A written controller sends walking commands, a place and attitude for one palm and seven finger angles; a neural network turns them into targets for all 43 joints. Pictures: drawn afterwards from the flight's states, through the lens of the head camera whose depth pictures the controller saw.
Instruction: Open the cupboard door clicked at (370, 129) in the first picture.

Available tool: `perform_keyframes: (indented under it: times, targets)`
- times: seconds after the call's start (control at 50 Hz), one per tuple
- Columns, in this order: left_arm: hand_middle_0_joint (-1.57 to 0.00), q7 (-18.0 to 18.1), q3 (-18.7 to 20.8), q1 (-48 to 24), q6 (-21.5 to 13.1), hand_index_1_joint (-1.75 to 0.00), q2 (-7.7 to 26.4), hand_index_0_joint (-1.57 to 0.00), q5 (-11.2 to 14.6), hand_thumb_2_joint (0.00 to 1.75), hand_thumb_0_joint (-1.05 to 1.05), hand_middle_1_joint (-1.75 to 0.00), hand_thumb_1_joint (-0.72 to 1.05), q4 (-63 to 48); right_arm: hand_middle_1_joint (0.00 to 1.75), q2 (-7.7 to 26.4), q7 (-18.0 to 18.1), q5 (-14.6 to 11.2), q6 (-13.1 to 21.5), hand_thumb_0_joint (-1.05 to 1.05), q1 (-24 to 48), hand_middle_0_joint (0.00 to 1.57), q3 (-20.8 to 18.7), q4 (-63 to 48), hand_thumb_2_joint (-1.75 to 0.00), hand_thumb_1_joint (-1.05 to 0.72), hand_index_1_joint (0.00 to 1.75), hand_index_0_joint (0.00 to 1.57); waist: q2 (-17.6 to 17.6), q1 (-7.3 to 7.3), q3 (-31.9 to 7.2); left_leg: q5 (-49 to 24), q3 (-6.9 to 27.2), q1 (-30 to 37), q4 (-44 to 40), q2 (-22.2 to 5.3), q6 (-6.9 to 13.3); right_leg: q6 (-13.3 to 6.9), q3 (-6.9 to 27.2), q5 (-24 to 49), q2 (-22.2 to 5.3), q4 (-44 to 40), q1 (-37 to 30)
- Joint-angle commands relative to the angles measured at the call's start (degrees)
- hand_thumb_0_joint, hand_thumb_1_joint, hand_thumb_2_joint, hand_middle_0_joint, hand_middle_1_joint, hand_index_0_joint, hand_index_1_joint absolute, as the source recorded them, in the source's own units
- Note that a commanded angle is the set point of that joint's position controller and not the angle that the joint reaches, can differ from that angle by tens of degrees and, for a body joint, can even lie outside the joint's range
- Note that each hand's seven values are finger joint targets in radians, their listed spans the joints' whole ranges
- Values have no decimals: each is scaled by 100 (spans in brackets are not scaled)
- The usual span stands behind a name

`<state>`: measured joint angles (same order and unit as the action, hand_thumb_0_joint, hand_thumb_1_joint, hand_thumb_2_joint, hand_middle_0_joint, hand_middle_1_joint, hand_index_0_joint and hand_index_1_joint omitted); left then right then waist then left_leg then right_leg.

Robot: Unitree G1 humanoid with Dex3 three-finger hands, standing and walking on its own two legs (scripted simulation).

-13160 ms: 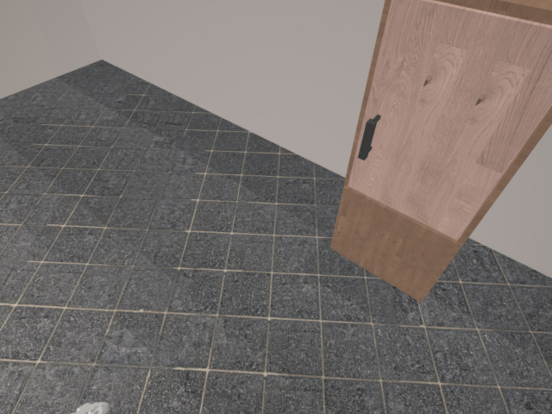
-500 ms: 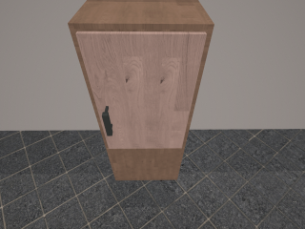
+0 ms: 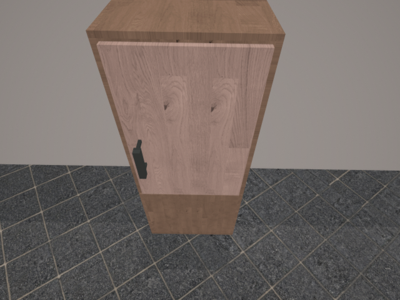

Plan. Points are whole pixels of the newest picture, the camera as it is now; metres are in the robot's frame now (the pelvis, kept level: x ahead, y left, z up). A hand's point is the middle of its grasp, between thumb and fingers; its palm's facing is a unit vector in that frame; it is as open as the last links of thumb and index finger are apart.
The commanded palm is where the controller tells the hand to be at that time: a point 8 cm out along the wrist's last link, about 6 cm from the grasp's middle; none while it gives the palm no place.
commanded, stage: look again from close up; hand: left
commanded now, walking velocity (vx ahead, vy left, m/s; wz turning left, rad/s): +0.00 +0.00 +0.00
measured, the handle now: (141, 159) +0.53 +0.22 -0.11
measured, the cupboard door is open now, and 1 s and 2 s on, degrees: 0 0 0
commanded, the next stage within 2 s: raise the hand with hooked fingers in 0.28 s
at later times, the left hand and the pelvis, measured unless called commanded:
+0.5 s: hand out of the picture +0.10 +0.19 -0.11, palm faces +0.25 -0.95 -0.21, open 7.3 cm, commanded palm +0.11 +0.22 -0.07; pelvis +0.00 -0.01 -0.01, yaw +1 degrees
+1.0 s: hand (106, 284) +0.17 +0.21 -0.08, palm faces +0.09 -0.99 -0.06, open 9.8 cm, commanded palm +0.15 +0.26 -0.07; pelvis -0.02 -0.01 -0.13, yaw +4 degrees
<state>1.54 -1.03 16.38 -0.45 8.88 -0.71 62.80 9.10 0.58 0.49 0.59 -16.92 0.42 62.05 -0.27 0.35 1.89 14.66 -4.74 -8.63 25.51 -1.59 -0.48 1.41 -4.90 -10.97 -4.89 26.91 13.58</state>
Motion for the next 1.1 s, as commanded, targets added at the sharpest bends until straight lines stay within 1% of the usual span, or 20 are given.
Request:
perform_keyframes:
  times: [0.0, 0.34, 0.36, 0.38, 0.4, 0.42, 0.44, 0.46, 0.5, 0.52, 0.56, 0.6, 0.64, 0.68, 0.74, 0.82, 0.9, 0.94, 1.02, 1.08]
  targets:
    - [-20, 39, 161, 241, -111, -30, 624, -20, 1, 90, 0, -30, 90, -154, 30, 493, 50, 22, 93, 0, -249, 20, -109, -86, -90, -90, 30, 20, 57, -13, 192, -271, 380, -595, -673, -419, 82, -242, 437, 215, -289, -544, -322]
    - [-20, 56, 198, 272, -114, -30, 507, -20, -5, 90, 0, -30, 90, -101, 30, 314, 74, 22, 81, 0, -426, 20, -119, 152, -90, -90, 30, 20, 34, -15, 329, -241, 344, -553, -716, -431, 54, -250, 409, 142, -253, -682, -299]
    - [-20, 267, 164, 609, -145, -30, 686, -20, -39, 90, 0, -30, 90, 139, 30, 616, 34, 0, 136, 0, 127, 20, -148, -214, -90, -90, 30, 20, 28, 172, 496, -574, 145, -884, 301, -563, -62, -265, 637, 1789, -487, -294, -148]
    - [-20, 136, 728, -3809, -1496, -32, 1759, -20, 1191, 89, 0, -32, 88, -8617, 30, 1531, 319, -335, 1006, 0, 342, 20, -154, -2310, -90, -90, 30, 20, 1113, -503, -2248, -644, 242, 509, -356, 122, 122, -246, 384, 873, 117, -145, -850]
    - [-20, 458, 792, -1169, -1214, -33, 1515, -20, 730, 88, 0, -33, 85, -6998, 30, 1137, 506, -295, 1516, 0, 765, 20, -118, -2008, -90, -90, 30, 20, 1487, 56, -2145, -566, 67, 196, -413, 118, 165, -431, 192, 44, 320, 222, -736]
    - [-21, 638, 122, 317, -463, -34, 178, -21, 868, 87, 0, -34, 83, -5890, 30, 840, 482, -434, 1694, 0, 748, 20, -194, -2034, -90, -90, 30, 20, 951, -128, -825, 164, 228, -721, -439, 14, 24, -300, -122, -496, 338, 145, -25]
    - [-21, 522, -92, 53, -492, -36, -133, -21, 1075, 86, 0, -36, 81, -5878, 30, 1022, 483, -473, 1758, 0, 522, 20, -144, -1893, -90, -90, 30, 20, 156, -300, -71, 558, 343, -1009, -313, 77, 51, -181, -197, -677, 371, 61, 378]
    - [-21, 422, 77, -307, -840, -37, 121, -21, 1111, 85, 0, -37, 78, -6068, 30, 1191, 475, -415, 1905, 0, 656, 20, -237, -2192, -90, -90, 30, 20, -369, -404, 431, 812, 486, -1311, -16, 115, 110, -118, -164, -1204, 365, 58, 909]
    - [-21, 116, 381, 13, -1590, -40, 124, -21, 1075, 83, 0, -40, 74, -5507, 30, 1279, 405, -199, 2065, 0, 561, 20, -393, -2471, -90, -90, 30, 20, -1166, -370, 250, 1049, 442, -2011, 764, 237, 84, -103, -164, -2066, 351, 465, 1773]
    - [-21, -124, 549, 491, -1985, -42, 108, -21, 1083, 82, 0, -42, 71, -5093, 30, 1238, 305, -186, 2129, 0, 578, 20, -468, -2691, -90, -90, 30, 20, -989, -152, 88, 1069, 354, -2279, 1121, 293, 25, -142, -72, -2235, 302, 748, 1971]
    - [-22, -758, 666, 1308, -2920, -45, -82, -22, 1289, 80, 0, -45, 67, -4824, 30, 1137, 107, -90, 2230, 0, 708, 20, -558, -3078, -90, -90, 30, 20, -1160, 194, -580, 1099, 260, -2992, 1896, 336, -37, -202, 124, -2467, 297, 1452, 2311]
    - [-22, -1476, 1066, 1429, -3874, -48, 205, -22, 1499, 78, 0, -48, 62, -4727, 30, 1166, -67, -54, 2204, 0, 819, 20, -647, -3346, -90, -90, 30, 20, -1168, 300, -931, 1067, 274, -3821, 2639, 391, -63, -280, 418, -2272, 264, 2071, 2480]
    - [-22, -2085, 1427, 1431, -4294, -51, 643, -22, 1552, 76, 0, -51, 57, -4696, 30, 1231, -192, -116, 2099, 0, 892, 20, -733, -3719, -90, -90, 30, 20, -578, 432, -1286, 1035, 222, -4338, 3176, 440, -23, -392, 716, -2060, 202, 2578, 2587]
    - [-23, -2285, 1321, 1174, -3871, -54, 679, -23, 1638, 74, 0, -54, 53, -5299, 30, 1281, -146, -181, 1930, 0, 1095, 20, -735, -4175, -90, -90, 30, 20, -410, 428, -1674, 1062, 135, -4437, 3322, 475, 79, -342, 734, -1920, 251, 2806, 2661]
    - [-23, -2149, 1601, 527, -3282, -58, 1068, -23, 1783, 71, 0, -58, 46, -6666, 30, 1259, -1, -214, 1671, 0, 1049, 20, -683, -4517, -90, -90, 30, 20, 218, 338, -2069, 894, 227, -4408, 3551, 397, 121, -320, 790, -1747, 332, 3022, 2790]
    - [-24, -1809, 1484, -171, -3371, -64, 1095, -24, 1708, 67, 0, -64, 36, -8344, 30, 1168, 114, -86, 1544, 0, 687, 20, -574, -4362, -90, -90, 30, 20, 449, -72, -2572, 48, 483, -4080, 3980, 205, 191, -308, 453, -476, 523, 3601, 3068]
    - [-25, -2034, 1275, -74, -3277, -70, 909, -25, 1625, 63, 0, -70, 27, -7905, 30, 1209, 165, -89, 1586, 0, 651, 20, -510, -4023, -90, -90, 30, 20, 489, -305, -2393, 182, 604, -4230, 4164, 131, 178, -264, 272, -677, 550, 3626, 3622]
    - [-25, -2319, 1311, -81, -2972, -74, 980, -25, 1712, 61, 0, -74, 22, -7503, 30, 1263, 201, -125, 1589, 0, 700, 20, -469, -3964, -90, -90, 30, 20, 350, -311, -2370, 421, 648, -4411, 4198, 153, 174, -256, 259, -965, 561, 3595, 3684]
    - [-25, -2554, 1843, 367, -2253, -80, 1303, -25, 1910, 57, 0, -80, 13, -7029, 30, 1263, 245, -219, 1555, 0, 868, 20, -457, -4023, -90, -90, 30, 20, 88, -7, -2680, 480, 699, -4523, 3969, 192, 155, -254, 211, -1182, 542, 3518, 3297]
    - [-26, -2409, 2128, 380, -2146, -84, 1392, -26, 2022, 54, 0, -84, 6, -7470, 30, 1168, 238, -224, 1561, 0, 895, 20, -462, -4086, -90, -90, 30, 20, 177, 144, -3075, 248, 692, -4316, 3820, 202, 142, -226, 176, -999, 484, 3527, 3078]
